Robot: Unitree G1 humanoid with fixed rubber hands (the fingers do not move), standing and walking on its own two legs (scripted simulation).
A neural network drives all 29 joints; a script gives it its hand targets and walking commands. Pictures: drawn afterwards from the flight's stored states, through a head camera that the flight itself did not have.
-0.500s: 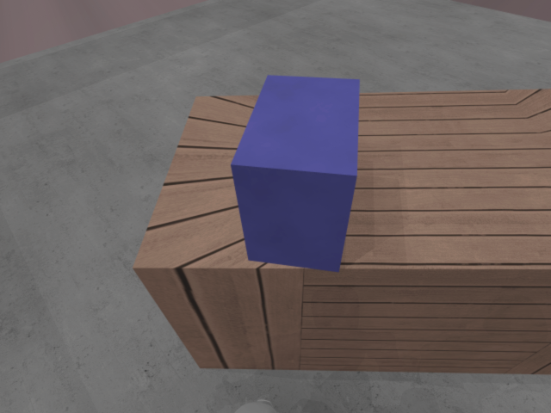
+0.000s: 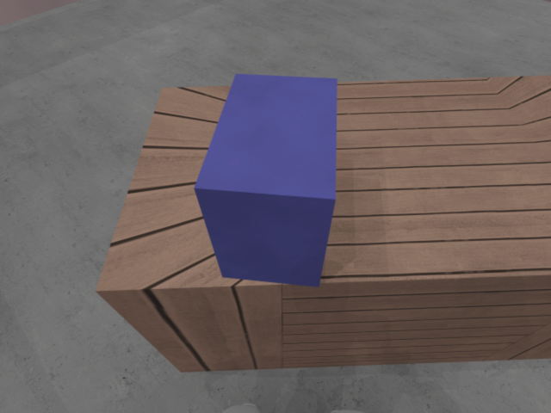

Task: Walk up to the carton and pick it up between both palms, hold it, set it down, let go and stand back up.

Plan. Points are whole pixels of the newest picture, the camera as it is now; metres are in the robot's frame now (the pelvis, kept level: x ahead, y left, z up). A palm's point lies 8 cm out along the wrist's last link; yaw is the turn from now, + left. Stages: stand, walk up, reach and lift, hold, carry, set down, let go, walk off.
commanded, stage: walk up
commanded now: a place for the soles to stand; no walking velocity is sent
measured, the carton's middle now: (277, 181) +0.50 +0.02 +0.02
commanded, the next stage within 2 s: stand in 0.96 s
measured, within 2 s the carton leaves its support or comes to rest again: neither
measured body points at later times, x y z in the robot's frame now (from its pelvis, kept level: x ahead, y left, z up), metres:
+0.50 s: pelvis +0.00 +0.00 +0.00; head +0.02 +0.00 +0.45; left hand +0.08 +0.32 -0.11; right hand +0.09 -0.31 -0.11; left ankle +0.02 +0.11 -0.72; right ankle +0.03 -0.09 -0.72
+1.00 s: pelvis +0.00 +0.00 +0.00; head +0.02 +0.00 +0.45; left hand +0.08 +0.32 -0.12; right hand +0.09 -0.31 -0.11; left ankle +0.02 +0.11 -0.72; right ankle +0.03 -0.09 -0.72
